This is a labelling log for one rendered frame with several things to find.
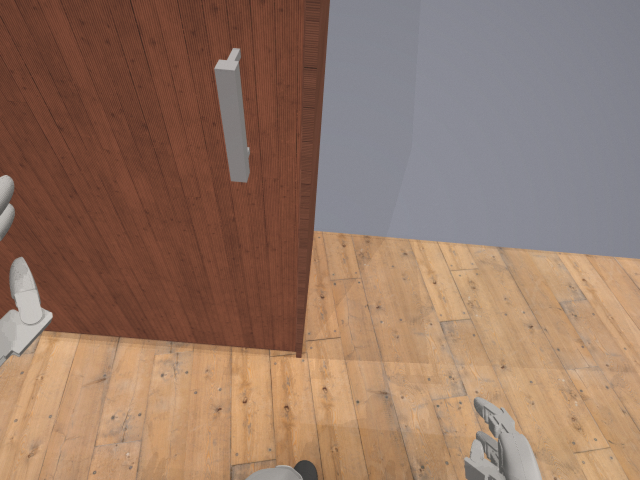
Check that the left robot foot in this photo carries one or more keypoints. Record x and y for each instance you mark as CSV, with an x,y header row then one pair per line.
x,y
307,470

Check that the left robot hand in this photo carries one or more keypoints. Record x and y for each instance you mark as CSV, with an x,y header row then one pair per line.
x,y
18,330

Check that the robot left shin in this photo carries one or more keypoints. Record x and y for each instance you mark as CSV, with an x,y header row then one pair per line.
x,y
291,469

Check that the handle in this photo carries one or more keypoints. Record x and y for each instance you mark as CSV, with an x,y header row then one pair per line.
x,y
227,74

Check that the wardrobe door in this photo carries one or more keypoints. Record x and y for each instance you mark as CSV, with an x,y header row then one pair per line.
x,y
125,212

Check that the right robot hand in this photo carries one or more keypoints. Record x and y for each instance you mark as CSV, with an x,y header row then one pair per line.
x,y
511,457

